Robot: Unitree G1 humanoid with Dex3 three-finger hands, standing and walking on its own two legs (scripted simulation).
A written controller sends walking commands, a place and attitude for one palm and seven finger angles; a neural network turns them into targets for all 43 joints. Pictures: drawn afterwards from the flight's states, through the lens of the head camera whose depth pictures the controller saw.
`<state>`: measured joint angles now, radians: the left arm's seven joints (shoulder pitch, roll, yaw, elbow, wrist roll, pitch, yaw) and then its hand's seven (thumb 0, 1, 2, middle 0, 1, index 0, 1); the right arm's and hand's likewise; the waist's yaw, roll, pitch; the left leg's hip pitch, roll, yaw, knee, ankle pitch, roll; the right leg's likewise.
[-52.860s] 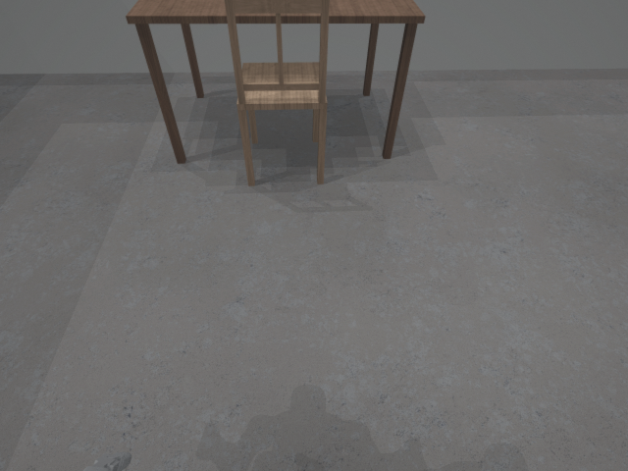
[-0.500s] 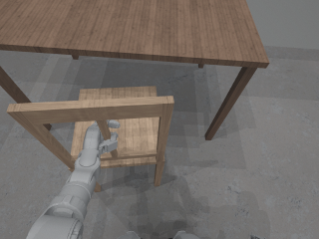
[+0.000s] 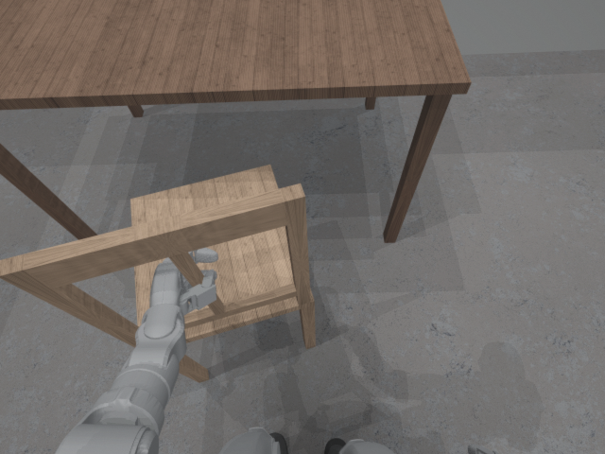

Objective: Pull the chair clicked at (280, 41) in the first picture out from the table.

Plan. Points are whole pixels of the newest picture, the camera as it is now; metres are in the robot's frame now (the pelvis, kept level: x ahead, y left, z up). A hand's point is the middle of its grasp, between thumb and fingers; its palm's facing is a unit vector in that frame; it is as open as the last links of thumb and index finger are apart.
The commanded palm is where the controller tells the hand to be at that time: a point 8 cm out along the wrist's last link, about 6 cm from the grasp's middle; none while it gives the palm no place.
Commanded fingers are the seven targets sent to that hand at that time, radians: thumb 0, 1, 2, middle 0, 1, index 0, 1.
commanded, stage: step backward, pulling the chair out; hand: left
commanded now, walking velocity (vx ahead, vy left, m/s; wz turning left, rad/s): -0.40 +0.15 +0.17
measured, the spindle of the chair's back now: (200, 284) +0.37 +0.18 -0.10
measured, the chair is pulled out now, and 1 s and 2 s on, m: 0.23 0.38 0.55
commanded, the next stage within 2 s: none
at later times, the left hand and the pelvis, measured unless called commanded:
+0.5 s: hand (206, 345) +0.26 +0.14 -0.06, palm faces -0.03 -0.99 -0.14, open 5.1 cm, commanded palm +0.26 +0.20 -0.06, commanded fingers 0.00 0.90 0.90 -0.50 -1.45 -0.50 -1.45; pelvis -0.07 +0.03 +0.01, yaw +1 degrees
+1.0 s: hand (231, 392) +0.20 +0.10 -0.06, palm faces +0.10 -0.98 -0.16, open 5.1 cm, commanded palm +0.17 +0.16 -0.06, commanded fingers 0.00 0.90 0.90 -0.50 -1.45 -0.50 -1.45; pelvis -0.15 -0.03 +0.01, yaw +4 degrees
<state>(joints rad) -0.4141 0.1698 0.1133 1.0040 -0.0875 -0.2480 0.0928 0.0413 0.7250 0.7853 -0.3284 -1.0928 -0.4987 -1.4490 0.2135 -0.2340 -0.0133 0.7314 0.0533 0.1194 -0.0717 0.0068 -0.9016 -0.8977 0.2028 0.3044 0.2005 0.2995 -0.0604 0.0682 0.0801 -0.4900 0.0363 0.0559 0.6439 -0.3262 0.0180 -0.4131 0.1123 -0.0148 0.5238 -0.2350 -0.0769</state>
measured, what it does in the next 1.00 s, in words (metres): walks backwards: left foot, then right foot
